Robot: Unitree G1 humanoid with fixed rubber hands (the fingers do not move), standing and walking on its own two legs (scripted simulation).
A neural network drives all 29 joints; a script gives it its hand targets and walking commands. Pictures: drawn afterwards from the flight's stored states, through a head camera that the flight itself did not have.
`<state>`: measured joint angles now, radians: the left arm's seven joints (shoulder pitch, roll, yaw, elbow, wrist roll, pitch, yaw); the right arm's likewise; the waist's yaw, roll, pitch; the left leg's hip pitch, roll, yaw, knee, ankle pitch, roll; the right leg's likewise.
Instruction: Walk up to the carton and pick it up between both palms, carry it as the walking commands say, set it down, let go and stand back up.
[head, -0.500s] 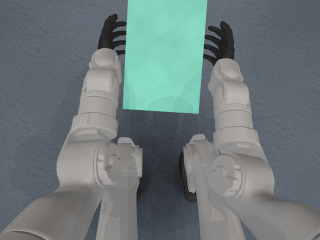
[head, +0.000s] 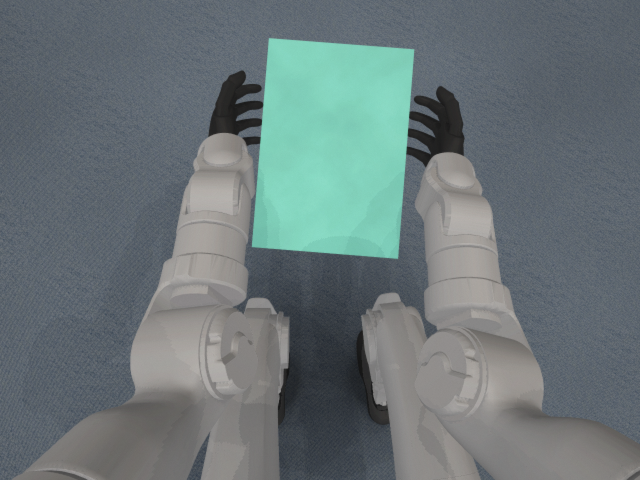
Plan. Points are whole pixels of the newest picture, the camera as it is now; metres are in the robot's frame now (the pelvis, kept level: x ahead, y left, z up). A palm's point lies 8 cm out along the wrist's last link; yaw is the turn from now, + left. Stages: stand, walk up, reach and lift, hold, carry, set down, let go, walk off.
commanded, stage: reach and lift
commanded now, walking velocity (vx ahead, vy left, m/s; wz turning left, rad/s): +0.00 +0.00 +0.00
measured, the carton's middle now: (331, 163) +0.49 -0.01 -0.13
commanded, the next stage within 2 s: none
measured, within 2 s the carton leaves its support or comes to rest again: neither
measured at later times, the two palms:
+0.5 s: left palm (215, 125) +0.47 +0.11 +0.02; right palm (471, 146) +0.44 -0.14 +0.03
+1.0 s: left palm (196, 105) +0.45 +0.11 +0.10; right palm (515, 130) +0.42 -0.14 +0.10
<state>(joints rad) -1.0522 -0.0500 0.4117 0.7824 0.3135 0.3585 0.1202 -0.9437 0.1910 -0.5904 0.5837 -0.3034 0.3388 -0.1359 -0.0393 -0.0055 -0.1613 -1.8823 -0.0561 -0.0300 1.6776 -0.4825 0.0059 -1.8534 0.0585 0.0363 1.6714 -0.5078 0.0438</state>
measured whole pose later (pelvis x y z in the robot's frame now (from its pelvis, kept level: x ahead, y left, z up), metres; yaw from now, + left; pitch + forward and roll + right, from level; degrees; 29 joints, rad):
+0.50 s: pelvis +0.01 +0.00 +0.06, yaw +0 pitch +34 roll -1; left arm -0.91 -0.10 0.42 0.74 0.33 0.34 0.12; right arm -0.81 0.22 -0.57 0.57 -0.31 0.33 -0.14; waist -0.04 0.00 -0.18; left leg -1.61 -0.05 -0.04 1.48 -0.47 0.01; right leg -1.59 0.06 0.04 1.48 -0.49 0.04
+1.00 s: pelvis +0.03 +0.00 +0.13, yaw +1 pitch +28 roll -1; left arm -0.76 -0.15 0.41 0.70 0.34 0.31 0.10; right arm -0.66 0.27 -0.53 0.53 -0.32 0.30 -0.14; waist -0.04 -0.01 -0.15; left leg -1.28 -0.05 -0.04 1.21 -0.41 0.01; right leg -1.27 0.05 0.06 1.21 -0.43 0.03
